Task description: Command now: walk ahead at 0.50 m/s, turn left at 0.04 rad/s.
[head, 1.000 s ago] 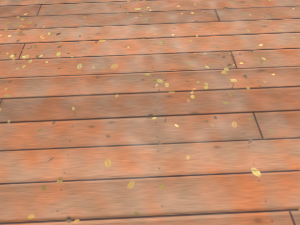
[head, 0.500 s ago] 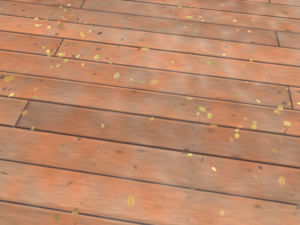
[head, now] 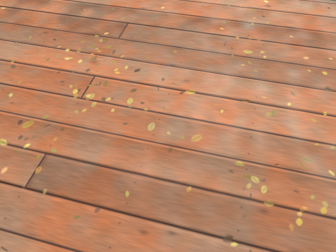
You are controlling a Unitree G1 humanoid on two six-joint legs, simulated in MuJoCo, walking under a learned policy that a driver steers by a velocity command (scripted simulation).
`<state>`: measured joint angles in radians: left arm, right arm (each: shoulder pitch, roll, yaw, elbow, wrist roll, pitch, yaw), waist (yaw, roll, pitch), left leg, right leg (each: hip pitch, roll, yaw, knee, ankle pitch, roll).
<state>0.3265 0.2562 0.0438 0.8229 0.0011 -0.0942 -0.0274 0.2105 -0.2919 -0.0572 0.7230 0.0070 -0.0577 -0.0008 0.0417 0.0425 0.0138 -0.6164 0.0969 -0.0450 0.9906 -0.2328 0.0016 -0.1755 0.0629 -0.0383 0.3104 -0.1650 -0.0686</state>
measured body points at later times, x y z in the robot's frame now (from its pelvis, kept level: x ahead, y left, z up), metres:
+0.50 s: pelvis +0.27 +0.07 +0.00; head +0.29 +0.08 +0.45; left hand +0.40 +0.34 -0.13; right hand +0.33 -0.21 -0.11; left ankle +0.28 +0.16 -0.75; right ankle +0.29 -0.10 -0.66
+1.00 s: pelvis +0.46 -0.01 -0.01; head +0.51 -0.04 +0.43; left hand +0.71 +0.20 -0.11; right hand +0.52 -0.33 -0.12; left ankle +0.52 +0.15 -0.67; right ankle +0.52 -0.10 -0.75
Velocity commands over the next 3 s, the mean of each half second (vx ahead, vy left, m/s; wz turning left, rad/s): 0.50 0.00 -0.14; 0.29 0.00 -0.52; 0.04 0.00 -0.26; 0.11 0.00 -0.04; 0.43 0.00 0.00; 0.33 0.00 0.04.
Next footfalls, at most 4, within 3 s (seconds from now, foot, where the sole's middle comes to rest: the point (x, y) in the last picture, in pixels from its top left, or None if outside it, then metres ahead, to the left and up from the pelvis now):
0.28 left None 0.33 0.16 -0.78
0.80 right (218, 236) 0.56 -0.12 -0.78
1.26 left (164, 212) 0.65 0.10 -0.78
2.42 left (207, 148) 0.99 -0.09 -0.78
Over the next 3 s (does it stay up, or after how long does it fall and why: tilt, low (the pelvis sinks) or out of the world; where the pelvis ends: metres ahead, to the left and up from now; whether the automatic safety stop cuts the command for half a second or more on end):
stays up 1.00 -0.23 -0.02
